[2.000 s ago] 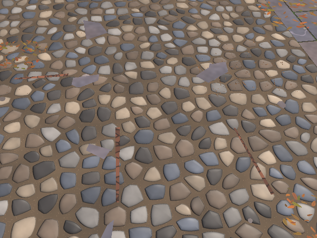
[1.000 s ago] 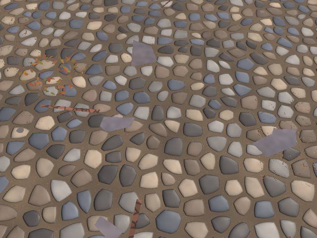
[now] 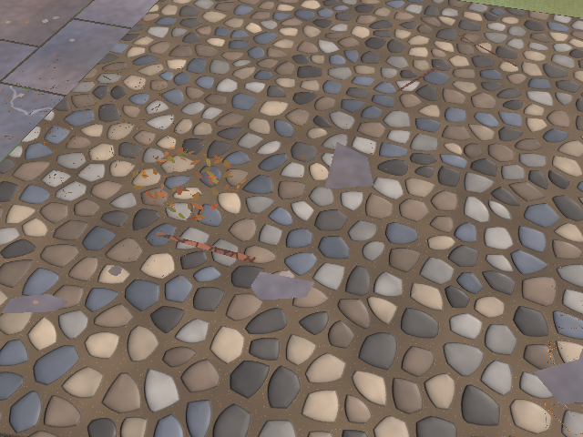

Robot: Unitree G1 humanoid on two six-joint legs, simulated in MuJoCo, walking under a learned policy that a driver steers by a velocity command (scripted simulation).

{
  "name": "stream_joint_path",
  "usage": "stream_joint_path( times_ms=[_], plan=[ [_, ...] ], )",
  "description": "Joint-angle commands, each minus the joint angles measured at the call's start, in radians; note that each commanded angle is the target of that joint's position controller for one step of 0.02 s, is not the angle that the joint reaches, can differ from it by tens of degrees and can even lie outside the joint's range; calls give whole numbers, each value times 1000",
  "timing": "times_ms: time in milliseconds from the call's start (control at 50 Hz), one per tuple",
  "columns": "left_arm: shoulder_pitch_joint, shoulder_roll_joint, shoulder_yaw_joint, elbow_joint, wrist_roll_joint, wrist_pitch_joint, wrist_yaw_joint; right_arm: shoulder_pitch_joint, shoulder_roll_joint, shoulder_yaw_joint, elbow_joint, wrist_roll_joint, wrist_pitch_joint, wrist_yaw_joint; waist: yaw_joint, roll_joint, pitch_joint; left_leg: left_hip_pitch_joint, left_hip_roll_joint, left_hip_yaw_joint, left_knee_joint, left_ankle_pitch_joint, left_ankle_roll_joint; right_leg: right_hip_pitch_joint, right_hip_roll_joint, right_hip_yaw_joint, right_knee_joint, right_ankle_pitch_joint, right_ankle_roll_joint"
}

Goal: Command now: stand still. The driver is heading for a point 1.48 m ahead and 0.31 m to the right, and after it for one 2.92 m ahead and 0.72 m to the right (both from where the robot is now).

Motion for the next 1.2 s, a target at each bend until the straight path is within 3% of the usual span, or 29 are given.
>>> stream_joint_path(
  times_ms=[20,420,460,500,560,580,620,640,660,680,700,720,760,800,840,900,960,1020,1060,1080,1100,1120,1140,1160,1180,1200],
  plan=[
    [3,101,23,-20,-2,-7,7,-12,-120,-25,-33,1,-17,-6,2,27,-19,-32,56,-59,-127,139,35,22,-11,4,-69,123,-13],
    [80,80,14,109,-7,-5,23,28,-96,-9,123,8,-14,-14,-5,12,4,-13,26,-17,-138,138,27,15,-3,-7,-95,119,-16],
    [106,72,13,127,-15,-2,26,56,-109,-14,145,16,-8,-18,-11,29,0,-22,9,-12,-151,-163,47,-8,36,-47,-63,-130,-31],
    [86,77,15,109,-21,-10,27,70,-139,-23,142,25,-11,-19,-24,62,77,-86,53,-87,-201,-457,96,-111,45,-50,-14,-341,-61],
    [69,20,4,86,-30,-57,8,134,-187,-41,158,37,-43,-11,-39,194,102,-39,231,-356,-329,-562,198,-203,49,-82,169,-185,-72],
    [72,21,5,84,-33,-69,-1,124,-188,-43,154,39,-49,-9,-31,197,111,-80,266,-410,-351,-542,221,-175,30,-62,201,-158,-89],
    [161,10,5,109,-40,-87,-13,20,-167,-35,120,44,-54,-3,45,174,117,-193,225,-323,-314,-450,188,-3,25,-60,50,-157,-132],
    [250,21,11,143,-38,-90,-13,-42,-144,-27,97,47,-55,-1,89,129,117,-274,157,-222,-219,-349,142,138,16,-25,-72,-113,-141],
    [366,96,32,176,-30,-93,-11,-81,-84,-12,74,43,-64,1,119,-51,82,-390,46,-51,57,-199,72,273,-112,198,-190,-182,-175],
    [469,231,63,194,-27,-101,-25,-105,-60,-9,26,45,-84,-3,131,-315,55,-549,-45,70,335,-205,29,362,-329,608,-364,-273,-296],
    [427,173,42,179,-6,-112,-30,-116,-110,-20,25,55,-99,-2,101,-217,78,-630,1,-18,517,-244,43,346,-379,710,-380,-261,-329],
    [366,119,27,156,-8,-119,-30,-73,-110,-21,42,60,-109,7,60,-142,101,-674,43,-38,598,-158,64,350,-350,607,-358,-197,-303],
    [303,94,16,128,-20,-118,-38,-57,-111,-27,65,47,-119,17,33,-81,92,-685,98,-10,576,-3,84,352,-281,414,-367,-40,-239],
    [321,46,-2,129,-12,-104,-34,-90,-104,-32,58,35,-118,28,35,-99,70,-615,117,27,486,84,69,328,-218,257,-384,179,-205],
    [349,55,-3,129,-8,-90,-22,-139,-68,-23,41,32,-110,37,45,-98,62,-586,104,65,385,143,42,312,-188,168,-390,302,-206],
    [349,101,3,114,-7,-81,-4,-276,-32,-2,-11,35,-106,46,65,-90,91,-468,66,105,151,263,18,198,-161,92,-428,292,-203],
    [375,125,14,122,-20,-84,0,-342,-58,2,-42,43,-102,57,66,-112,120,-381,50,108,45,322,26,171,-191,76,-457,274,-211],
    [358,134,25,124,-29,-79,1,-341,-102,-8,-60,42,-107,67,23,-109,108,-340,44,91,-20,293,69,271,-233,57,-396,439,-188],
    [328,154,34,112,-22,-67,0,-210,-156,-36,-31,39,-109,64,-60,-135,-3,-139,-10,126,-12,246,108,304,-225,19,-213,815,-161],
    [315,145,31,103,-15,-59,0,-39,-194,-60,21,44,-105,57,-142,-129,-106,77,-31,137,-16,243,136,251,-184,-13,-18,906,-135],
    [309,124,19,77,0,-56,-1,139,-253,-79,61,28,-100,46,-205,-56,-232,384,128,-45,8,255,191,29,-132,-30,280,676,-99],
    [452,-37,-22,73,-6,-74,-11,216,-326,-88,86,6,-96,50,-121,248,-421,692,410,-555,-120,170,374,-319,79,-21,691,-92,-25],
    [403,34,-6,87,-28,-102,-15,176,-239,-62,86,14,-95,52,-138,211,-410,617,412,-672,-236,265,364,-384,79,127,848,-292,-37],
    [310,92,12,52,-51,-114,-15,63,-193,-46,70,18,-98,50,-105,176,-238,451,383,-478,-226,431,321,-441,28,100,885,-249,-45],
    [254,107,16,40,-47,-116,-7,-26,-154,-32,51,17,-103,52,-68,68,-166,288,346,-322,-227,600,292,-396,-28,69,846,-174,-46],
    [227,105,26,38,-32,-107,4,-71,-123,-24,51,10,-109,58,-36,23,-116,158,300,-212,-246,699,269,-347,-57,51,782,-141,-42]
  ],
)
Keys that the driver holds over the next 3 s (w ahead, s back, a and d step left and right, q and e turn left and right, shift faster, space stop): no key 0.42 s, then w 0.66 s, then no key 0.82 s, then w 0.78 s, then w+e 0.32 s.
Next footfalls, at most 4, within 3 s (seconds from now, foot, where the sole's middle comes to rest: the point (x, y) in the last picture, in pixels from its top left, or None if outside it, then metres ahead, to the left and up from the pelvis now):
1.10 left None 0.41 0.11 -0.77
1.52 right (361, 436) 0.52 -0.12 -0.77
2.66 left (262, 302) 0.87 0.12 -0.77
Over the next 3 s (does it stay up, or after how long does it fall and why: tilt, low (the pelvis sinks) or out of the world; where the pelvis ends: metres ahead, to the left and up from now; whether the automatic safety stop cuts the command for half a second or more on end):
stays up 0.87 0.04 0.01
